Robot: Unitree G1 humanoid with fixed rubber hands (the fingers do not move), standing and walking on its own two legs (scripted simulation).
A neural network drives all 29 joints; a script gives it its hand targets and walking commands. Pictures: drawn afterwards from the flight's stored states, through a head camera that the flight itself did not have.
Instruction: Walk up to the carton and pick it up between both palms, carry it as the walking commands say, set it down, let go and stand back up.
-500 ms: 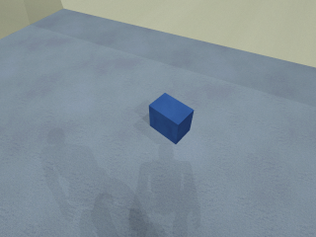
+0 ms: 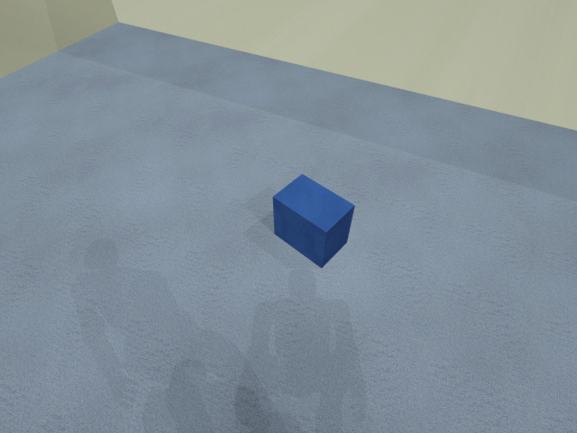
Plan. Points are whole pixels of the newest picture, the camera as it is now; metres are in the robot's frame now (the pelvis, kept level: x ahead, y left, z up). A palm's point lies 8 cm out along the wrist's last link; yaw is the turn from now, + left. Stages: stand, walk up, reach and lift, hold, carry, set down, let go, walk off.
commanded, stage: walk up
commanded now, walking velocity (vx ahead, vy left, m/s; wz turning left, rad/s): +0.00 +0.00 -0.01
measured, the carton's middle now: (311, 220) +0.98 -0.12 -0.65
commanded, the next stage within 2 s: none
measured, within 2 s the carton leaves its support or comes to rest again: neither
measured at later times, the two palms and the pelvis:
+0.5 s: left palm out of the picture -0.03 +0.20 -0.15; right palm out of the picture -0.04 -0.18 -0.15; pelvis -0.01 +0.01 +0.00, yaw -1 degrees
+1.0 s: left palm out of the picture -0.02 +0.24 -0.15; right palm out of the picture -0.01 -0.17 -0.14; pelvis -0.01 +0.04 +0.00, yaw -1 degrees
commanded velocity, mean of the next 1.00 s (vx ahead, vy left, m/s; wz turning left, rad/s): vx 0.00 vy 0.01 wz -0.01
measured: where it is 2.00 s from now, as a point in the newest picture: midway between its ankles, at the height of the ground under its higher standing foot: outside the picture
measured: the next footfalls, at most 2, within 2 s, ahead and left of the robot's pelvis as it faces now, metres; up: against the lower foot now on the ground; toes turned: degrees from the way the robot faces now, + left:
none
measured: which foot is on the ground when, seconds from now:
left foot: down 0.00-1.00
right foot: down 0.00-1.00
